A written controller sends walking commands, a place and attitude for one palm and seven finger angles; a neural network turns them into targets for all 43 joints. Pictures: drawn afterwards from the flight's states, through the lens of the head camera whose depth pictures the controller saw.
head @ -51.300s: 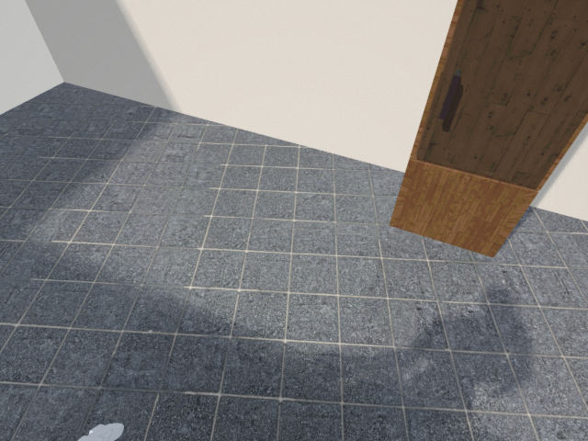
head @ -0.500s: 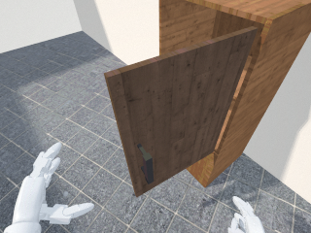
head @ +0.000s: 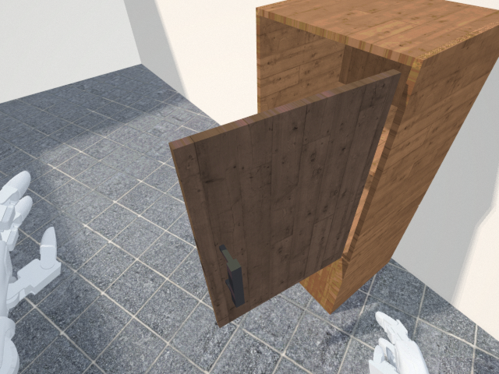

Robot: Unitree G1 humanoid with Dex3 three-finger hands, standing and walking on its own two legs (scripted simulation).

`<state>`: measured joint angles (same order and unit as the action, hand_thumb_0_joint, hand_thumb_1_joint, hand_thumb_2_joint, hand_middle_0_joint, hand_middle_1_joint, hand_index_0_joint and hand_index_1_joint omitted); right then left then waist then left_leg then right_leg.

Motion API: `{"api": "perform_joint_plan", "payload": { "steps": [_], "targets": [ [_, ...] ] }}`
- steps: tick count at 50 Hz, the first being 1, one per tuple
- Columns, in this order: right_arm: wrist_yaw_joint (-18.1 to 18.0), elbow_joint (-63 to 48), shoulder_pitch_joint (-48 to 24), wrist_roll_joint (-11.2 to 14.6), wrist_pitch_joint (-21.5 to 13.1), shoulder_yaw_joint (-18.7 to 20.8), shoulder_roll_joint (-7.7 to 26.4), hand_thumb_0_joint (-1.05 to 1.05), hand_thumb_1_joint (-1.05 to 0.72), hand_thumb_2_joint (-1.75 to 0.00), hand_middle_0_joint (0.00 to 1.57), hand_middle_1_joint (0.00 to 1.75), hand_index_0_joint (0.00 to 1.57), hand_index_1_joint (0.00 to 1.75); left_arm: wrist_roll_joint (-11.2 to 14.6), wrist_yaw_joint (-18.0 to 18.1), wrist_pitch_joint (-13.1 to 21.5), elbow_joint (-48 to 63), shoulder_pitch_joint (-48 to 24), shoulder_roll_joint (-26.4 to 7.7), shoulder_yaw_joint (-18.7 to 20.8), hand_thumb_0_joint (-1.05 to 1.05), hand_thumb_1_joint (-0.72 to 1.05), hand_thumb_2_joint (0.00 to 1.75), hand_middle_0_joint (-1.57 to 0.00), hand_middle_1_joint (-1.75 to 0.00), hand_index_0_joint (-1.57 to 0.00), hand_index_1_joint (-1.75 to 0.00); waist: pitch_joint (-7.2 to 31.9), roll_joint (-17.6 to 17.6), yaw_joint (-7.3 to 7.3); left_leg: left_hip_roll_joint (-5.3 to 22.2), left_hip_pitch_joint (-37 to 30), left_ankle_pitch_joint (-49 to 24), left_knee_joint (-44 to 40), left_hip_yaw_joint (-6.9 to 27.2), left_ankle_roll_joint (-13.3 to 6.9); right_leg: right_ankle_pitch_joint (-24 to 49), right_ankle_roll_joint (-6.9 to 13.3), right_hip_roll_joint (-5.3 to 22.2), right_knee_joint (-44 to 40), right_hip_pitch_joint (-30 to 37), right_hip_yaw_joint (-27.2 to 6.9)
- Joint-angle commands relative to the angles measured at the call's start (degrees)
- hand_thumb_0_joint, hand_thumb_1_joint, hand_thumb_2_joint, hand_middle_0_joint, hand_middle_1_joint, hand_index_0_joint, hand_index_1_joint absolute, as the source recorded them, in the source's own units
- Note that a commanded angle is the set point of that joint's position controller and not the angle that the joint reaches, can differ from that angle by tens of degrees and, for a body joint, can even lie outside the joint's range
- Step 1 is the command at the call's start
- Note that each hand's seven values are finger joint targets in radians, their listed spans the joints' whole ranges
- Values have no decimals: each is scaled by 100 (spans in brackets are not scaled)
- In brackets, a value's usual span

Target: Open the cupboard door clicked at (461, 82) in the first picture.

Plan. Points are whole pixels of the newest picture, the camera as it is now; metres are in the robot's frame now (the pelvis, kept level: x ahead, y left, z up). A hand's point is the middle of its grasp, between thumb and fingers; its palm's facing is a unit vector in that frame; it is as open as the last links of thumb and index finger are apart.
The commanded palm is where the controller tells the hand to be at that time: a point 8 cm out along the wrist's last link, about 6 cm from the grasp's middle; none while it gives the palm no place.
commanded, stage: draw the hand back to the body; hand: left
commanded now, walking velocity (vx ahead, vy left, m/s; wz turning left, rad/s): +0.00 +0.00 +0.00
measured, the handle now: (231, 276) +0.32 +0.09 -0.07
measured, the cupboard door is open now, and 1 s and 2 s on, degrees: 83 83 83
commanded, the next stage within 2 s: step back with the hand held close in 0.30 s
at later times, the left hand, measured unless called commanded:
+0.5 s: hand (60, 268) +0.18 +0.26 +0.16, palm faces +0.45 -0.78 -0.42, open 7.4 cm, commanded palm +0.13 +0.29 +0.18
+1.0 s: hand (6, 330) +0.11 +0.28 +0.15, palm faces +0.46 -0.75 -0.48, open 7.4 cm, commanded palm +0.05 +0.32 +0.18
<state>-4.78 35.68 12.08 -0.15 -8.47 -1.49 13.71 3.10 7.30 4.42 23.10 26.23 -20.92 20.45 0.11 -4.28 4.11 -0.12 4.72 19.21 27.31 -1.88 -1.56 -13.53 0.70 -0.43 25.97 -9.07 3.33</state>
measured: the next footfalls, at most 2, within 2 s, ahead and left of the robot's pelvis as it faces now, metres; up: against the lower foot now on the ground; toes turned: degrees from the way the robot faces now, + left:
right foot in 1.54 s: -0.27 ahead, -0.11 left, +0.00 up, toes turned -3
left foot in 1.68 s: -0.07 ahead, +0.09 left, +0.00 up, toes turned -2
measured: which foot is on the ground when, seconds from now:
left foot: down 0.00-1.00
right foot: down 0.00-1.00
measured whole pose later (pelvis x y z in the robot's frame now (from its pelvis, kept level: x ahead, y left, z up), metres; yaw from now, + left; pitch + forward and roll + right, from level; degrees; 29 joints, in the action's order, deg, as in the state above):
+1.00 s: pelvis -0.09 +0.01 -0.01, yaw +1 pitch -2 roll +0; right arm -6.3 31.5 14.7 -2.8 -3.2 0.7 12.6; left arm -1.9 10.1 9.9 28.2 30.4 -22.2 23.6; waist -1.2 1.1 -1.0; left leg -2.4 18.0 14.9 34.6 -2.5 -3.7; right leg -10.2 -0.3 -0.8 33.5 -20.5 -1.7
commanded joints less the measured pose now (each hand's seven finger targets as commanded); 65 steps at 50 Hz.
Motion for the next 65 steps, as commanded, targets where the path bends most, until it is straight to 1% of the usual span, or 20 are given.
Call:
{"api": "perform_joint_plan", "payload": {
  "steps": [1, 8, 16, 20, 21, 22, 24, 26, 30, 35, 39, 44, 48, 51, 54, 56, 59, 61, 62, 65],
  "targets": [
    [7, -821, -647, 17, -238, 223, 587, 0, -90, -90, 20, 30, 20, 30, 3, -17, 323, 693, -335, -713, 349, 0, 90, 90, -20, -30, -20, -30, -60, 198, -55, 209, 439, -1623, -611, 118, 47, 931, 23, 116, -510, 420, -178],
    [-5, -831, -754, -32, -318, 221, 535, 0, -90, -90, 20, 30, 20, 30, -75, 46, 472, 1417, -542, -1101, 607, 0, 90, 90, -20, -30, -20, -30, 589, -225, 24, 142, 153, -1934, -659, 104, 46, 1223, 57, 129, -507, 809, -251],
    [-10, -696, -795, -17, -303, 240, 526, 0, -90, -90, 20, 30, 20, 30, -36, 0, 399, 679, -436, -888, 522, 0, 90, 90, -20, -30, -20, -30, -193, 325, -21, 167, 299, -1453, -777, 80, 11, 825, 28, 82, -808, 502, -276],
    [20, -679, -823, -15, -298, 264, 551, 0, -90, -90, 20, 30, 20, 30, -56, -37, 443, 762, -509, -895, 493, 0, 90, 90, -20, -30, -20, -30, -10, -27, 5, 162, 200, -1451, -802, 52, 15, 803, 45, 97, -805, 591, -299],
    [31, -732, -875, -31, -339, 235, 551, 0, -90, -90, 20, 30, 20, 30, -59, -17, 539, 1390, -1118, -1029, 486, 0, 90, 90, -20, -30, -20, -30, 351, -176, -12, 132, 96, -1506, -817, 96, 13, 880, 49, 117, -759, 748, -316],
    [-36, -947, -728, 15, -233, 207, 650, 0, -90, -90, 20, 30, 20, 30, -115, 82, 788, 1403, -1416, -1700, 1236, 0, 90, 90, -20, -30, -20, -30, -128, 313, -324, 215, 506, -1033, -632, 241, -42, 1214, 59, 316, -988, 158, -940],
    [-36, -915, -699, -75, -67, 281, 631, 0, -90, -90, 20, 30, 20, 30, -174, 31, 759, 927, -422, -1120, 818, 0, 90, 90, -20, -30, -20, -30, 70, 753, -359, 180, 411, -1010, -402, 275, -37, 1403, 103, 514, -1029, 39, -1068],
    [-48, -932, -738, -95, 20, 285, 640, 0, -90, -90, 20, 30, 20, 30, -184, 37, 812, 1034, -272, -1070, 778, 0, 90, 90, -20, -30, -20, -30, 259, 315, -370, 212, 458, -1233, -408, 240, 3, 1649, 126, 583, -870, 46, -1028],
    [-97, -1028, -692, -123, 143, 352, 662, 0, -90, -90, 20, 30, 20, 30, -178, 125, 856, 1257, 192, -1146, 914, 0, 90, 90, -20, -30, -20, -30, 835, 93, -352, 352, 551, -2284, -441, 346, 86, 2524, 103, 488, -319, 451, -773],
    [-97, -1208, -759, -48, 297, 415, 598, 0, -90, -90, 20, 30, 20, 30, -128, 178, 864, 1473, 527, -1390, 1215, 0, 90, 90, -20, -30, -20, -30, 1081, 232, -321, 402, 944, -2412, -383, 373, 90, 2943, 89, 483, 58, 605, -782],
    [-115, -1309, -685, -71, 362, 428, 622, 0, -90, -90, 20, 30, 20, 30, -151, 220, 883, 1552, 616, -1294, 1153, 0, 90, 90, -20, -30, -20, -30, 745, 320, -361, 464, 1507, -1558, -516, 507, -7, 2110, 37, 371, 81, 420, -825],
    [-183, -1311, -509, -222, 337, 485, 761, 0, -90, -90, 20, 30, 20, 30, -373, 346, 893, 1671, 337, -1076, 1005, 0, 90, 90, -20, -30, -20, -30, 261, -183, -421, 706, 2680, 526, -955, 864, -240, 386, -1, 99, 444, 380, -726],
    [-230, -1278, -382, -287, 216, 525, 749, 0, -90, -90, 20, 30, 20, 30, -598, 450, 949, 1715, 34, -1007, 1046, 0, 90, 90, -20, -30, -20, -30, 138, -582, -437, 1067, 3920, 2084, -1435, 1200, -531, 320, -86, -168, 1484, 1114, -510],
    [-224, -1221, -272, -280, 133, 541, 667, 0, -90, -90, 20, 30, 20, 30, -565, 480, 1016, 1701, 32, -1071, 1025, 0, 90, 90, -20, -30, -20, -30, 35, 251, -526, 612, 3501, 1901, -468, 975, -411, 467, 115, 210, 709, 391, -1238],
    [-129, -1077, -222, -167, 151, 524, 615, 0, -90, -90, 20, 30, 20, 30, -384, 423, 1058, 1728, -151, -1147, 972, 0, 90, 90, -20, -30, -20, -30, 178, 1282, -599, 40, 1708, 1012, 986, 537, -37, -511, 537, 1005, -668, -1455, -2206],
    [-92, -944, -265, -85, 145, 474, 553, 0, -90, -90, 20, 30, 20, 30, -342, 444, 1086, 1707, -246, -1181, 924, 0, 90, 90, -20, -30, -20, -30, 219, 1180, -571, 1, 967, 691, 1486, 367, -3, -1231, 641, 1269, -994, -2188, -2160],
    [-80, -1005, -419, -19, 81, 390, 609, 0, -90, -90, 20, 30, 20, 30, -281, 407, 1160, 1806, -165, -1322, 1045, 0, 90, 90, -20, -30, -20, -30, 17, 305, -537, 425, 1478, 1072, -88, 923, -207, -1235, 169, 534, -84, -1910, -1284],
    [-139, -1048, -562, -101, -19, 411, 700, 0, -90, -90, 20, 30, 20, 30, -378, 428, 1236, 2014, -109, -1284, 1256, 0, 90, 90, -20, -30, -20, -30, 137, -1360, -439, 1751, 3429, 2862, -2085, 2569, -713, -693, -188, -434, 2499, -96, -471],
    [-148, -995, -461, -235, -79, 421, 554, 0, -90, -90, 20, 30, 20, 30, -464, 480, 1215, 2087, -234, -1340, 1313, 0, 90, 90, -20, -30, -20, -30, 143, -1093, -490, 2010, 3768, 2592, -2364, 2810, -899, -949, -155, -556, 3672, 69, -639],
    [-21, -875, -532, -98, -218, 529, 553, 0, -90, -90, 20, 30, 20, 30, -330, 405, 1239, 1879, -62, -1382, 1385, 0, 90, 90, -20, -30, -20, -30, 478, -352, -371, 1795, 2518, 1411, -1685, 1852, -821, -1185, -160, -440, 3780, -617, -664]
  ]
}}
